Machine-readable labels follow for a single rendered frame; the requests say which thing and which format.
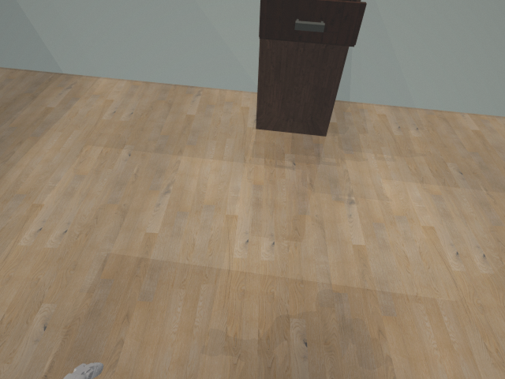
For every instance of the drawer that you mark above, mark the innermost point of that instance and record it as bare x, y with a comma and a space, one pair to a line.
342, 20

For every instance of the left robot hand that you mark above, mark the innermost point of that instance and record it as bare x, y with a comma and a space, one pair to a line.
86, 371

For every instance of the cabinet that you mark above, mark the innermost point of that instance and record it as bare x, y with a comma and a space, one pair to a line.
297, 85

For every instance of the handle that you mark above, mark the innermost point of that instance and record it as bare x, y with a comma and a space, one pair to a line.
309, 26

